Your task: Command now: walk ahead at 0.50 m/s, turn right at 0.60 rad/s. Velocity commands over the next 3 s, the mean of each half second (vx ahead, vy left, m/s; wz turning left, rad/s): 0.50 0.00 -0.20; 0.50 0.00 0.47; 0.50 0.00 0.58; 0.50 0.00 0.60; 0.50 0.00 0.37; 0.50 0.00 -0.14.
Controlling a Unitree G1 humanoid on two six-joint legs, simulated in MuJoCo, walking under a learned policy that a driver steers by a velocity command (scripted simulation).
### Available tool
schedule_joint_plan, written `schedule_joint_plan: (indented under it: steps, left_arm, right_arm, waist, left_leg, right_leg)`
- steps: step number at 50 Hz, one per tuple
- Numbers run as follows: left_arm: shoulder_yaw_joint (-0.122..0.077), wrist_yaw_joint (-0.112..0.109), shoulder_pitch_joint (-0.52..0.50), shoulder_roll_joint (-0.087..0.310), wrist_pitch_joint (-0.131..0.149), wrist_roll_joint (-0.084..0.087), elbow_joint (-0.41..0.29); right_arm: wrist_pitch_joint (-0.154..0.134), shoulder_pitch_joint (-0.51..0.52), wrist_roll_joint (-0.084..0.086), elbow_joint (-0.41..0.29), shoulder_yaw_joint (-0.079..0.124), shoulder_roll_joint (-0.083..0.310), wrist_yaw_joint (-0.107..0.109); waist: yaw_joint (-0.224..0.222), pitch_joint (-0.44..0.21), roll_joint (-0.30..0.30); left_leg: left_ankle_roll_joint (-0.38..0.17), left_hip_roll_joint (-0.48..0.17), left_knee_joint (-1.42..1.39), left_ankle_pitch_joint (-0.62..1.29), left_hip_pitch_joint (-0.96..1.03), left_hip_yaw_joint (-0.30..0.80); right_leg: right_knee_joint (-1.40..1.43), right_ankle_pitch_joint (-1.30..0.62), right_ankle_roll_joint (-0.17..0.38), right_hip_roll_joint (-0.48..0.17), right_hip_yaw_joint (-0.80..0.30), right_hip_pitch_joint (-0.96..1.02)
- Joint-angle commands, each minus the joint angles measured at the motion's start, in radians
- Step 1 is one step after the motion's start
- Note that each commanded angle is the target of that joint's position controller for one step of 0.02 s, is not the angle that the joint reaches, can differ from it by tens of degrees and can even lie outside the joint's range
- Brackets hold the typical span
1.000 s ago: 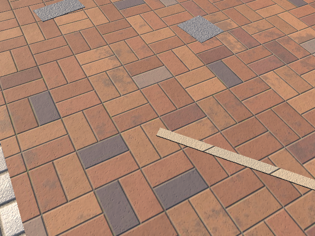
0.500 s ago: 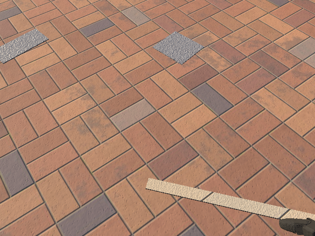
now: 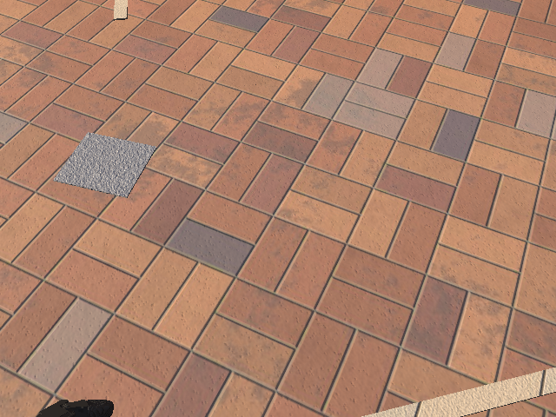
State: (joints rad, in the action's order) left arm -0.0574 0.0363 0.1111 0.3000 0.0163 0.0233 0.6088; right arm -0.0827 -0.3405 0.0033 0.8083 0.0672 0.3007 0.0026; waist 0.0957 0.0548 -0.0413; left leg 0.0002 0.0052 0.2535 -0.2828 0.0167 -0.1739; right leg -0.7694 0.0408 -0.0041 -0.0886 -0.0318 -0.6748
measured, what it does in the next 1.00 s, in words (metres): walks ahead: right foot, then left foot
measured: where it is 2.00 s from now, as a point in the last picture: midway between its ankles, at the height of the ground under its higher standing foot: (183, 196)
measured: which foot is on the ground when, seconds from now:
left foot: down 0.00-0.12, up 0.14-0.66, down 0.68-1.00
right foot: up 0.00-0.10, down 0.12-0.70, up 0.72-1.00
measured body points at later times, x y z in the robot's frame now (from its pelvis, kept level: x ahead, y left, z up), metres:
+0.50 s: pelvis +0.28 -0.06 +0.00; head +0.30 -0.07 +0.45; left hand +0.38 +0.21 -0.10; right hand +0.42 -0.33 -0.11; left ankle +0.49 +0.10 -0.67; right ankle +0.21 -0.13 -0.74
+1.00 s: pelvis +0.58 -0.03 +0.00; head +0.62 -0.01 +0.45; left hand +0.73 +0.26 -0.08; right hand +0.72 -0.29 -0.10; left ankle +0.54 +0.05 -0.74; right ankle +0.77 -0.18 -0.69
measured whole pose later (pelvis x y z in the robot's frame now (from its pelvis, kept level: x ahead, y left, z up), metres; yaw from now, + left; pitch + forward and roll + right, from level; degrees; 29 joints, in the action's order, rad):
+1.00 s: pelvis +0.58 -0.03 +0.00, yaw +13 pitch +2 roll +0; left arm -0.03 0.00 0.09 0.30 0.09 -0.01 0.66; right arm -0.04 -0.31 0.02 0.70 0.06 0.29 0.00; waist 0.06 0.04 -0.02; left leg -0.08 0.12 0.36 -0.21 -0.18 0.12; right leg -0.72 0.08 -0.08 -0.08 -0.11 -0.64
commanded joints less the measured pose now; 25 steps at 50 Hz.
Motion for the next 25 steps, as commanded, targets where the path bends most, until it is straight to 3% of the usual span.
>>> schedule_joint_plan:
  steps: [1,2,4,5,6,7,8,9,10,11,12,13,16,18,22,25]
  left_arm:
    - [-0.003,0.020,-0.113,0.034,0.018,0.004,-0.103]
    - [-0.007,0.024,-0.120,0.043,0.017,0.003,-0.111]
    - [-0.026,0.026,-0.076,0.079,0.010,-0.005,-0.113]
    - [-0.044,0.022,0.013,0.107,0.006,-0.008,-0.095]
    - [-0.073,0.010,0.181,0.151,0.001,-0.005,-0.050]
    - [-0.096,-0.012,0.335,0.222,-0.009,0.000,-0.014]
    - [-0.095,-0.013,0.285,0.307,0.005,0.001,-0.031]
    - [-0.069,-0.007,0.305,0.204,0.020,-0.002,-0.038]
    - [-0.057,-0.003,0.266,0.174,0.033,-0.009,-0.022]
    - [-0.049,-0.003,0.206,0.153,0.041,-0.008,-0.018]
    - [-0.040,-0.004,0.150,0.126,0.045,-0.015,-0.020]
    - [-0.029,-0.006,0.119,0.099,0.050,-0.028,-0.026]
    - [-0.028,-0.010,0.115,0.097,0.074,-0.027,0.010]
    - [-0.031,-0.016,0.136,0.108,0.083,-0.032,0.041]
    - [-0.027,-0.029,0.152,0.111,0.085,-0.038,0.074]
    - [-0.031,-0.034,0.190,0.128,0.083,-0.032,0.110]
  right_arm:
    - [-0.004,0.033,0.016,-0.048,0.045,0.184,0.004]
    - [0.002,0.030,0.021,-0.042,0.048,0.193,0.004]
    - [0.014,0.035,0.030,-0.040,0.059,0.225,0.009]
    - [0.020,0.032,0.035,-0.037,0.060,0.234,0.012]
    - [0.023,0.032,0.036,-0.037,0.051,0.215,0.014]
    - [0.017,0.006,0.001,-0.055,0.022,0.148,0.014]
    - [-0.007,-0.092,-0.019,-0.104,-0.018,0.037,-0.002]
    - [-0.030,0.018,0.021,-0.092,0.004,0.145,-0.013]
    - [-0.041,0.101,0.049,-0.124,0.011,0.169,-0.016]
    - [-0.046,0.121,0.036,-0.121,0.006,0.152,-0.008]
    - [-0.044,0.120,0.013,-0.112,0.009,0.149,-0.003]
    - [-0.032,0.081,0.012,-0.096,0.010,0.145,-0.005]
    - [0.005,0.039,0.013,-0.064,0.003,0.102,-0.008]
    - [0.017,0.093,0.011,-0.078,-0.002,0.085,-0.005]
    - [0.007,0.186,0.019,-0.098,-0.008,0.061,-0.018]
    - [0.002,0.268,0.021,-0.129,-0.018,0.040,-0.034]
  waist:
    - [-0.011,0.031,0.103]
    - [-0.019,0.030,0.105]
    - [-0.065,-0.020,0.134]
    - [-0.123,-0.077,0.134]
    - [-0.214,-0.163,0.106]
    - [-0.263,-0.259,-0.029]
    - [-0.132,-0.392,-0.240]
    - [-0.219,-0.417,-0.095]
    - [-0.213,-0.259,-0.073]
    - [-0.172,-0.175,0.002]
    - [-0.135,-0.128,0.008]
    - [-0.100,-0.123,-0.013]
    - [-0.074,-0.099,-0.007]
    - [-0.089,-0.053,0.001]
    - [-0.131,-0.010,-0.003]
    - [-0.169,0.026,0.008]
  left_leg:
    - [-0.140,-0.273,-0.076,0.393,0.004,0.072]
    - [-0.131,-0.282,-0.051,0.463,0.031,0.056]
    - [-0.111,-0.283,0.078,0.792,0.068,0.015]
    - [-0.101,-0.274,0.216,0.926,0.052,-0.003]
    - [-0.075,-0.243,0.416,0.918,-0.050,-0.028]
    - [-0.037,-0.195,0.727,0.477,-0.318,-0.027]
    - [0.010,-0.003,1.040,-0.319,-0.677,0.102]
    - [0.003,-0.030,1.116,-0.286,-0.756,0.260]
    - [-0.012,-0.066,1.094,-0.195,-0.815,0.242]
    - [-0.016,-0.111,1.021,-0.108,-0.781,0.236]
    - [-0.009,-0.139,0.953,-0.055,-0.726,0.235]
    - [-0.006,-0.162,0.929,-0.016,-0.660,0.245]
    - [0.024,-0.169,0.864,0.055,-0.619,0.231]
    - [0.040,-0.168,0.785,0.154,-0.677,0.238]
    - [0.030,-0.123,0.541,0.395,-0.673,0.239]
    - [0.010,-0.100,0.414,0.454,-0.681,0.215]
  right_leg:
    - [0.098,-0.018,0.031,0.011,0.044,0.023]
    - [0.119,0.020,0.048,0.022,0.059,0.037]
    - [0.138,0.122,0.092,0.082,0.112,0.147]
    - [0.163,0.145,0.122,0.124,0.130,0.284]
    - [0.221,0.080,0.160,0.159,0.127,0.537]
    - [0.219,0.055,0.217,0.009,-0.103,0.854]
    - [0.357,0.293,0.395,-0.239,-0.686,1.085]
    - [0.460,0.368,0.376,-0.259,-0.736,1.062]
    - [0.473,0.285,0.334,-0.230,-0.582,0.942]
    - [0.474,0.167,0.302,-0.187,-0.462,0.799]
    - [0.485,0.044,0.282,-0.151,-0.373,0.683]
    - [0.511,-0.030,0.273,-0.129,-0.312,0.614]
    - [0.581,-0.146,0.277,-0.117,-0.186,0.526]
    - [0.612,-0.173,0.261,-0.105,-0.112,0.518]
    - [0.642,-0.133,0.198,-0.068,0.024,0.537]
    - [0.659,-0.126,0.181,-0.100,0.061,0.604]
Next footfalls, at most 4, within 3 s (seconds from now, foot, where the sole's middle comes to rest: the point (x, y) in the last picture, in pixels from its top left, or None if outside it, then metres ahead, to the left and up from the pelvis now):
0.12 right None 0.25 -0.13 -0.78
0.68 left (245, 368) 0.58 0.05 -0.78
1.14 right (299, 261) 0.87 -0.12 -0.78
1.68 left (169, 234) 1.00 0.25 -0.78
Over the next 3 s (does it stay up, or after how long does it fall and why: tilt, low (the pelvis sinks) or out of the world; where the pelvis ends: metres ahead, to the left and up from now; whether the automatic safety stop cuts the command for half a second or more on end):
stays up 1.34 0.64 0.00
